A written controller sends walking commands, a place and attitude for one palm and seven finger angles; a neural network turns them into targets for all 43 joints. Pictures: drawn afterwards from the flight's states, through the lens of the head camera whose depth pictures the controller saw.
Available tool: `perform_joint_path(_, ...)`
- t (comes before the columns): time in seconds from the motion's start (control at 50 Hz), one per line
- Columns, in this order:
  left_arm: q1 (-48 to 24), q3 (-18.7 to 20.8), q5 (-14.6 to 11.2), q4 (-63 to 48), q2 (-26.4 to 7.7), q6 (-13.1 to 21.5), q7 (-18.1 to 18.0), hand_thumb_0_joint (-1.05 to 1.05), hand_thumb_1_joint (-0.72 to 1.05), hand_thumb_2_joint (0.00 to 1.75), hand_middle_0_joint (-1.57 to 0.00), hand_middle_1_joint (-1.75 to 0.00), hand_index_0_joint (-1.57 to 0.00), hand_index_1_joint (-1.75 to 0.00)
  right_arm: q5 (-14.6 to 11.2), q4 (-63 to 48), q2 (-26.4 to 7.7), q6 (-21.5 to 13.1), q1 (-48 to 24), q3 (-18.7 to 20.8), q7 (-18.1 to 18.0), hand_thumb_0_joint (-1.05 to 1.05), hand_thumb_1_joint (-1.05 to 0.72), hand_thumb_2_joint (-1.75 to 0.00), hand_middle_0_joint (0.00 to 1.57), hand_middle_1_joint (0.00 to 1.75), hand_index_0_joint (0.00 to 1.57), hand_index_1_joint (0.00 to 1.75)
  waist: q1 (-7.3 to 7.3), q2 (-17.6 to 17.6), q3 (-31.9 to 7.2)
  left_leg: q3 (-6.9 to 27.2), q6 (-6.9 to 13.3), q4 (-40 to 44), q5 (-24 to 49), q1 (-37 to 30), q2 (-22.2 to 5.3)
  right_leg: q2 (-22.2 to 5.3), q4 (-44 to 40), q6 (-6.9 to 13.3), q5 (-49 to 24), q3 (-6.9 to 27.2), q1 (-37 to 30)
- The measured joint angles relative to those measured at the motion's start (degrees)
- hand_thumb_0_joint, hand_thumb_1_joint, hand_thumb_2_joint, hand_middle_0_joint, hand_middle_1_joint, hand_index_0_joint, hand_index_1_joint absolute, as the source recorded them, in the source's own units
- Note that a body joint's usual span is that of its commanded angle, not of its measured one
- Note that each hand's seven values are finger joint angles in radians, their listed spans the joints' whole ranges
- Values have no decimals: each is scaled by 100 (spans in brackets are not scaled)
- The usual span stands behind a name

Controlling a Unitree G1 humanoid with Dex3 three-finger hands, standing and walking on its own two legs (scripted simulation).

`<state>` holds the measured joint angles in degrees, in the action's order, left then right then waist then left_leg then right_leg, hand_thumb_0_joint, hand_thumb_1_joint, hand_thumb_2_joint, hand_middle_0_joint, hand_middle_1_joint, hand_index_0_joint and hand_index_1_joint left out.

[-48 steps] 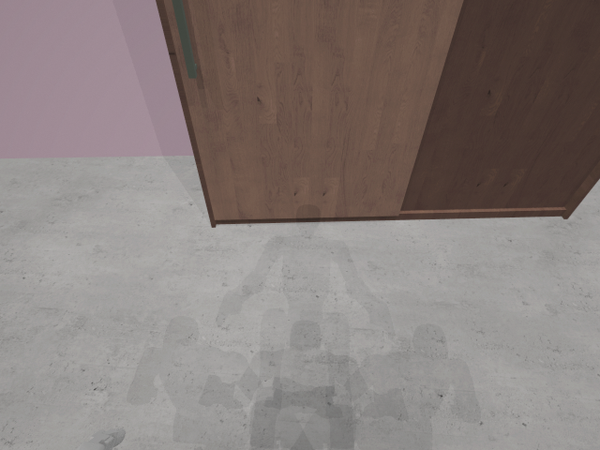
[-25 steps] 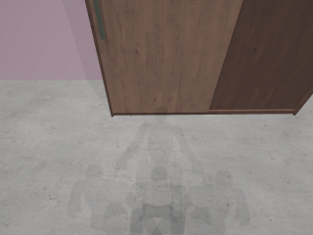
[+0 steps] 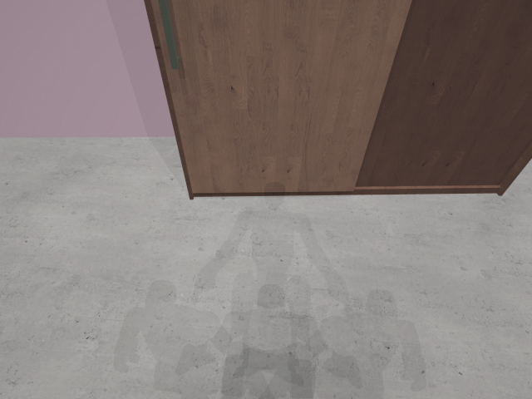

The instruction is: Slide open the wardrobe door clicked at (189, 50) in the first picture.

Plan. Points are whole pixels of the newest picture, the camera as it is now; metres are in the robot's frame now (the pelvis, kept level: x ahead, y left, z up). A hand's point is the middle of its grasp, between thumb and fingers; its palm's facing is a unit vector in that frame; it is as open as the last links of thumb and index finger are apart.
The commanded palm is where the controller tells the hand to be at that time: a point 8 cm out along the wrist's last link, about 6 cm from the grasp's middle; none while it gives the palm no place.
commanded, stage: look at it before walking up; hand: left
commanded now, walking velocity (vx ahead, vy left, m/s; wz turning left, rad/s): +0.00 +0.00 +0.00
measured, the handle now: (167, 14) +1.16 +0.39 +0.13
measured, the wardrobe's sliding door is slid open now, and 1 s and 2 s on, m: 0.00 0.00 0.00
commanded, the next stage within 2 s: walk to a spot facing it in 0.48 s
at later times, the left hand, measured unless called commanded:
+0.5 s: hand out of the picture +0.08 +0.24 -0.15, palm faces -0.02 -0.94 -0.34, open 7.4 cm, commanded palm none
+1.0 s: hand out of the picture +0.04 +0.25 -0.20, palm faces +0.17 -0.97 -0.18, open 7.4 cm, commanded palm none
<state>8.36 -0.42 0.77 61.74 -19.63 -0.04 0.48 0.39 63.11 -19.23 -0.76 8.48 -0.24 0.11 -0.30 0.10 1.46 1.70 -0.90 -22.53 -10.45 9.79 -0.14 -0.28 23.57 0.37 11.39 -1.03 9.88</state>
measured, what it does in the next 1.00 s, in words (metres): lifts its right foot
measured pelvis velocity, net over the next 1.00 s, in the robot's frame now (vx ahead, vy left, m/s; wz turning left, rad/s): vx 0.07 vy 0.06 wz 0.18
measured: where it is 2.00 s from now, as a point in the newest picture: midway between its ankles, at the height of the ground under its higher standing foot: (243, 351)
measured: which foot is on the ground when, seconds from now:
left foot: down 0.00-1.00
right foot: down 0.00-0.92, up 0.94-1.00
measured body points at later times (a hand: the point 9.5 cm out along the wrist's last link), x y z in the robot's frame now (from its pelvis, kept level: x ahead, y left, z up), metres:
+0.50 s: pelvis +0.01 +0.00 +0.00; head +0.01 -0.01 +0.45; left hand +0.08 +0.29 -0.13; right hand +0.09 -0.30 -0.13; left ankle +0.02 +0.13 -0.74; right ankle +0.02 -0.11 -0.74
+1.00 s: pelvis +0.07 +0.06 -0.02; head +0.07 +0.09 +0.43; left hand +0.03 +0.30 -0.19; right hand +0.10 -0.20 -0.15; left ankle +0.07 +0.14 -0.74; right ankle +0.03 -0.09 -0.69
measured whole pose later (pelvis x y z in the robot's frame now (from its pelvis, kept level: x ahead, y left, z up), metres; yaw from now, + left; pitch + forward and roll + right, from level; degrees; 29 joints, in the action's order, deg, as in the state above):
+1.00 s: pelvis +0.07 +0.06 -0.02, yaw +10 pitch -1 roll +0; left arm 17.7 2.3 1.6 60.4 -14.4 -1.8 1.0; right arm 0.9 59.8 -11.0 -1.5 20.3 1.4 0.9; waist 1.1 3.7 1.5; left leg -5.6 3.1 -36.5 -18.4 17.0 -0.1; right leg -5.4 57.3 -1.4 27.5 -3.8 18.8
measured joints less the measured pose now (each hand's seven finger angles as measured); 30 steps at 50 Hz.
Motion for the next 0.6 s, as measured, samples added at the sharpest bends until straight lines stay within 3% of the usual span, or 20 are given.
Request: perform_joint_path(0.6,-52,-5,-3,19,-12,29,-1,1,91,89,-21,-30,-20,-30,-9,22,-27,0,-139,-20,-14,1,-91,-90,20,30,20,30,-12,-9,48,6,-43,152,-3,-147,-55,54,-170,38,-11,-6,-151)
